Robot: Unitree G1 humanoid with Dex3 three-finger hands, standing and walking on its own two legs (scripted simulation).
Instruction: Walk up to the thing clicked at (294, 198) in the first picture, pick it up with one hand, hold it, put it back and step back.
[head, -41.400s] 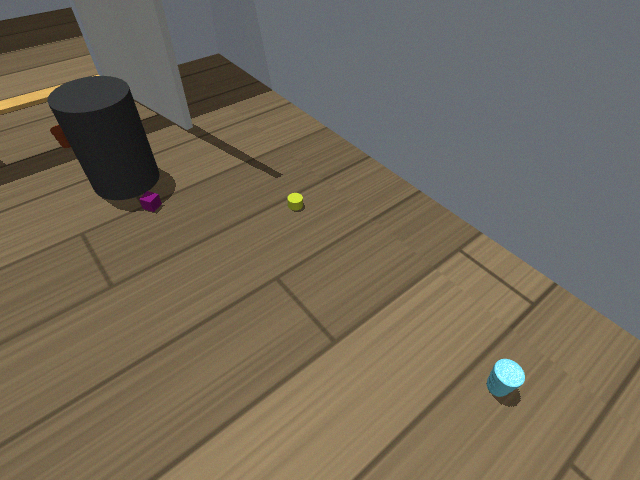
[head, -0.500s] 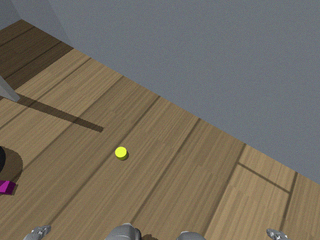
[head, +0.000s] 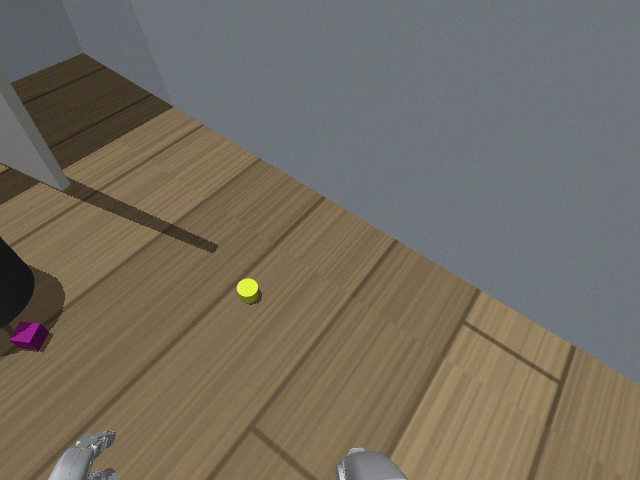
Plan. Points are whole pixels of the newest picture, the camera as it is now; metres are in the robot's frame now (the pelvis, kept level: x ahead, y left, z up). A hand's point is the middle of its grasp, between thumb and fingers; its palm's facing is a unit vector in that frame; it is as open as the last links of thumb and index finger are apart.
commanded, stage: walk up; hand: left
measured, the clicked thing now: (247, 290) +0.76 +0.20 -0.74
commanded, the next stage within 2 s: stand in 1.36 s
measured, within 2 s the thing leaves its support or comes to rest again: neither
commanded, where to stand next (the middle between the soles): +0.37 -0.03 m, yaw +0 degrees
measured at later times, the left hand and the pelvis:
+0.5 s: hand out of the picture +0.01 +0.25 -0.14, palm faces +0.02 -0.92 -0.39, open 7.4 cm; pelvis -0.04 -0.02 +0.00, yaw +0 degrees
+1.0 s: hand out of the picture +0.12 +0.22 -0.14, palm faces -0.01 -0.93 -0.36, open 7.4 cm; pelvis +0.00 -0.03 +0.00, yaw +1 degrees
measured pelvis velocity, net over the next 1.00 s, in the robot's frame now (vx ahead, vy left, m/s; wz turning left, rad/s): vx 0.00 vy -0.03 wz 0.01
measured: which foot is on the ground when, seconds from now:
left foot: down 0.00-0.24, up 0.26-0.48, down 0.50-1.00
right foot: up 0.00-0.18, down 0.20-0.54, up 0.56-0.80, down 0.82-1.00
